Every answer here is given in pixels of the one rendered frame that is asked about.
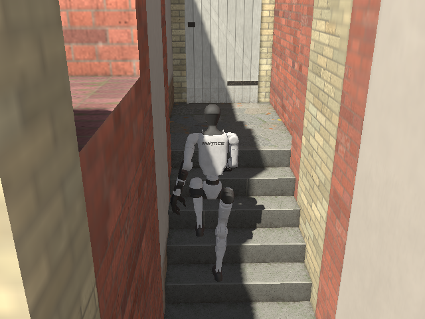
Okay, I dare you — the stairs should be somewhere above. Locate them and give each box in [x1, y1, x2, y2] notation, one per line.
[164, 150, 316, 319]

